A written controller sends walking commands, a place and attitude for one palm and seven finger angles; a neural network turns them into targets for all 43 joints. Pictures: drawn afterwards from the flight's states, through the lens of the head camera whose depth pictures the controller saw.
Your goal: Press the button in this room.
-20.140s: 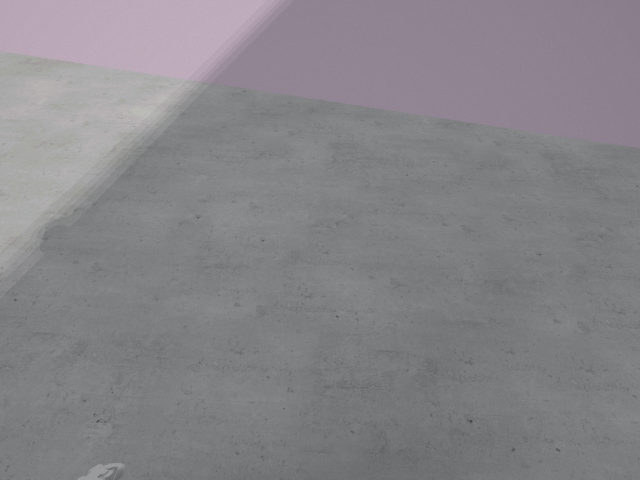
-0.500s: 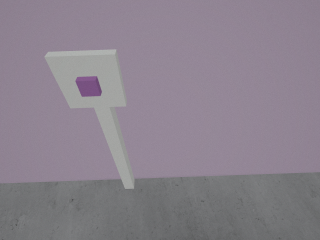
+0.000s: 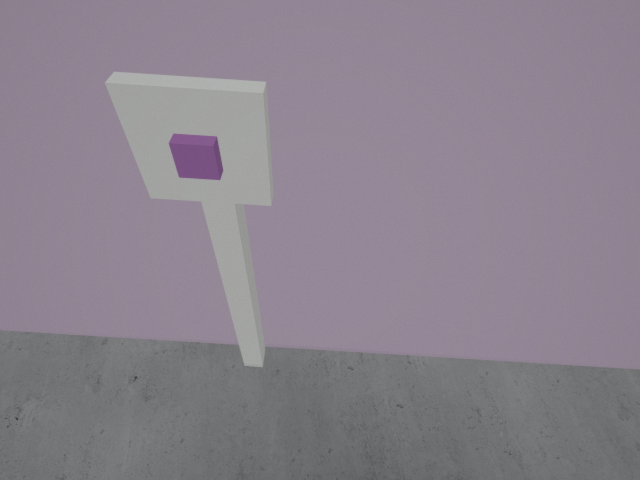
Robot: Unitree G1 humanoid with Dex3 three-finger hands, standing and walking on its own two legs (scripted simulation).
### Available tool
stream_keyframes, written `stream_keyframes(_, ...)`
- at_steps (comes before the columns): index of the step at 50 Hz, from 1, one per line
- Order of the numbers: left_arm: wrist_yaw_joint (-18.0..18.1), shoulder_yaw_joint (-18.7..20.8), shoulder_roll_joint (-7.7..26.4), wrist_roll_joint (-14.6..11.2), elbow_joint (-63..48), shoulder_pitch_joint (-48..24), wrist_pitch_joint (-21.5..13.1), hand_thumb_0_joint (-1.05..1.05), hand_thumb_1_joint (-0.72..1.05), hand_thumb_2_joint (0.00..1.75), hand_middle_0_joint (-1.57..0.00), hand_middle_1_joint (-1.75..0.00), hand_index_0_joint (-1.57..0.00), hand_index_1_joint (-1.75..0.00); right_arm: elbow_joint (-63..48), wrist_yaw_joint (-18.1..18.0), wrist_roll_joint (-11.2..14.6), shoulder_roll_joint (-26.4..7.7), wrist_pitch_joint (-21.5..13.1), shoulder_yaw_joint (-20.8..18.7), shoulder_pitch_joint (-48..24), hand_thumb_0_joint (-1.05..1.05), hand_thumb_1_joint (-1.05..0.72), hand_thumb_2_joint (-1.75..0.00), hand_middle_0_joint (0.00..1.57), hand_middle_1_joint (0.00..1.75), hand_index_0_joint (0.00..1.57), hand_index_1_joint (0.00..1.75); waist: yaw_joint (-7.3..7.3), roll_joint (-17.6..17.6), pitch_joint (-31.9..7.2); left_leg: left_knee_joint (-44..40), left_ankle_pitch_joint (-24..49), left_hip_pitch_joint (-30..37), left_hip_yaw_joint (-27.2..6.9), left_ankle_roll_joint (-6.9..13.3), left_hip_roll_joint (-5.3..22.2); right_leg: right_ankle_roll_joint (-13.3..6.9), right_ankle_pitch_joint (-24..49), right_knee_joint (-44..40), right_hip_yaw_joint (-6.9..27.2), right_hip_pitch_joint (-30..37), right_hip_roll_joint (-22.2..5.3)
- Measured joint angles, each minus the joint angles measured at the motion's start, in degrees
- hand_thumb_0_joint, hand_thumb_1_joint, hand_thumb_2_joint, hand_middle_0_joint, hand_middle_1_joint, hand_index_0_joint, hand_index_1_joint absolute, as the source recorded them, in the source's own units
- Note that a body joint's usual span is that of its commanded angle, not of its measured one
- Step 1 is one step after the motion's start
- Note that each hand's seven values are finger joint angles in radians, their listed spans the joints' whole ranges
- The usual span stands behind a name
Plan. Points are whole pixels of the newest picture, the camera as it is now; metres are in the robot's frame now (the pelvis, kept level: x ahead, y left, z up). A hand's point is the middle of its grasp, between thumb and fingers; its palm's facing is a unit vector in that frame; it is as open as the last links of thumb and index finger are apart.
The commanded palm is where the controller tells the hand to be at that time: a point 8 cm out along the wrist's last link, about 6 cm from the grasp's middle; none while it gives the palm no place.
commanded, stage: come to a stop and stand still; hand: left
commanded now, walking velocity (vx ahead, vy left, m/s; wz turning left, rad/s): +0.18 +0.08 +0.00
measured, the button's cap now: (198, 156) +0.51 +0.22 +0.11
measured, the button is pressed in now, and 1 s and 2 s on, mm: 0 0 0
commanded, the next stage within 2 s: look again from close up in 1.00 s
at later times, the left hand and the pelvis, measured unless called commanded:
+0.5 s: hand out of the picture +0.10 +0.19 -0.17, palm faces +0.08 -0.98 -0.20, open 7.3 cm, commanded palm none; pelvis +0.03 +0.01 +0.00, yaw +2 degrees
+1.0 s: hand out of the picture -0.01 +0.20 -0.16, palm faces +0.06 -0.97 -0.23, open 7.4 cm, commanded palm none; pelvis +0.00 +0.02 +0.01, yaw +1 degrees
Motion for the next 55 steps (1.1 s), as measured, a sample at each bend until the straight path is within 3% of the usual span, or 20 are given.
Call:
stream_keyframes(3,-0.02,-0.07,0.24,0.06,0.84,-0.13,0.82,0.01,0.91,0.9,-0.2,-0.3,-0.2,-0.3,-0.92,-0.67,-0.25,0.14,-1.73,-0.02,0.75,0.0,-0.91,-0.9,0.2,0.3,0.2,0.3,-0.41,0.07,-0.05,-1.2,-0.77,1.3,0.36,1.06,-0.44,-1.3,-8.04,11.61,1.0,-3.86,0.78)
stream_keyframes(6,-0.01,-0.12,0.47,-0.3,0.88,-2.23,0.69,0.01,0.91,0.9,-0.2,-0.3,-0.19,-0.3,-1.05,-1.43,-0.44,0.93,-2.41,0.34,1.34,0.0,-0.91,-0.9,0.2,0.3,0.2,0.3,-1.26,0.66,0.79,-4.22,0.28,3.38,-0.25,1.22,-0.66,-1.54,-9.64,18.28,0.99,-7.51,1.66)
stream_keyframes(9,0.39,-0.1,0.5,-0.58,-0.17,-5.18,0.47,0.01,0.92,0.9,-0.2,-0.3,-0.19,-0.3,-0.38,-1.86,-0.25,1.7,-2.11,0.8,1.43,0.0,-0.91,-0.9,0.2,0.3,0.2,0.3,-1.35,1.36,1.83,-6.79,1.12,5.32,-0.82,0.81,-0.91,-1.05,-4.01,11.5,0.78,-7.58,1.91)
stream_keyframes(12,0.43,-0.2,1.17,-0.73,-1.78,-7.08,-0.66,0.01,0.93,0.9,-0.2,-0.3,-0.19,-0.3,0.02,-1.94,0.45,2.43,-1.4,0.7,1.27,0.0,-0.91,-0.9,0.2,0.3,0.2,0.3,-1.1,1.26,2.64,-5.36,-0.24,5.88,-0.95,0.14,-1.7,-1.22,9.69,-0.4,1.22,-4.44,1.62)
stream_keyframes(16,1.0,-0.58,0.78,-0.58,-2.6,-8.72,-1.49,0.01,0.92,0.9,-0.2,-0.3,-0.19,-0.3,-0.12,-1.85,1.33,1.85,0.36,-0.78,-1.21,0.0,-0.91,-0.9,0.2,0.3,0.2,0.3,-1.9,3.09,2.88,5.02,-5.73,1.32,-1.52,-1.11,-0.88,-1.8,3.6,0.82,0.07,-3.78,1.82)
stream_keyframes(19,1.42,-0.67,0.59,-0.03,-3.44,-9.8,-0.87,0.01,0.92,0.9,-0.2,-0.3,-0.19,-0.3,-0.74,-1.87,1.38,1.57,1.45,-1.54,-4.24,0.01,-0.91,-0.9,0.2,0.3,0.2,0.3,-1.79,2.5,3.46,10.73,-9.46,-2.68,-1.57,-1.75,-0.49,-1.66,4.07,-0.17,-0.29,-3.31,1.44)
stream_keyframes(23,1.22,-0.38,0.4,-0.19,-4.3,-9.55,0.53,0.0,0.91,0.9,-0.2,-0.3,-0.2,-0.3,-1.94,-1.51,1.1,0.17,1.32,-2.12,-6.12,0.02,-0.93,-0.9,0.2,0.3,0.2,0.3,-1.38,1.2,3.23,0.98,0.45,-2.21,-0.11,-2.3,0.66,-1.02,4.5,0.46,0.01,-3.77,1.25)
stream_keyframes(25,1.22,0.24,0.84,-0.59,-4.27,-9.13,1.43,0.0,0.92,0.9,-0.2,-0.3,-0.2,-0.3,-2.4,-1.31,0.69,0.08,0.83,-2.11,-6.32,0.02,-0.93,-0.9,0.2,0.3,0.2,0.3,-0.88,0.0,2.98,-0.13,4.62,-1.85,0.85,-1.32,0.57,-0.48,4.13,1.52,0.81,-4.11,1.08)
stream_keyframes(27,1.08,0.42,1.34,-0.54,-3.99,-8.43,2.35,0.0,0.92,0.9,-0.2,-0.3,-0.2,-0.3,-2.92,-1.25,0.27,0.26,0.66,-1.83,-5.93,0.01,-0.93,-0.9,0.2,0.3,0.2,0.3,-0.44,-0.7,2.11,-0.8,4.09,-1.45,1.5,-0.39,0.41,-0.44,1.06,2.21,1.84,-4.11,1.27)
stream_keyframes(29,1.51,-0.6,1.59,-0.58,-3.95,-7.03,1.46,0.0,0.92,0.9,-0.2,-0.3,-0.2,-0.3,-4.06,-0.85,0.69,-0.34,0.94,-1.44,-5.76,0.01,-0.92,-0.9,0.2,0.3,0.2,0.3,-0.07,-0.05,1.1,0.74,3.26,-2.89,1.64,-0.16,0.88,-0.49,6.12,-0.11,2.79,-3.43,1.63)
stream_keyframes(34,1.3,-1.77,2.34,-0.26,-2.85,-3.45,1.37,0.0,0.92,0.9,-0.2,-0.3,-0.2,-0.3,-7.57,-0.46,0.78,-0.75,0.62,-1.3,-5.57,0.01,-0.92,-0.9,0.2,0.3,0.2,0.3,-1.25,0.29,-0.41,1.16,3.5,-2.4,2.05,0.25,0.33,1.05,4.54,0.73,3.28,-3.06,1.01)
stream_keyframes(40,0.81,-2.15,2.4,-0.02,-3.38,-1.32,1.95,0.01,0.91,0.9,-0.2,-0.3,-0.2,-0.3,-8.54,-0.26,0.38,-1.17,0.88,-0.8,-4.11,0.0,-0.92,-0.9,0.2,0.3,0.2,0.3,-0.43,1.99,-2.28,-1.02,4.87,-1.45,2.16,0.95,0.01,1.25,6.87,-2.43,3.32,-1.66,0.87)
stream_keyframes(55,0.42,-2.69,0.24,-0.27,-0.89,2.26,0.7,0.01,0.91,0.9,-0.2,-0.3,-0.19,-0.3,-3.81,-0.04,0.36,-1.3,0.67,-0.02,-0.16,0.01,-0.91,-0.9,0.2,0.3,0.2,0.3,-0.65,2.39,-2.34,-5.89,8.47,-1.26,1.95,0.32,-0.09,0.81,9.64,-6.18,3.16,-1.9,1.1)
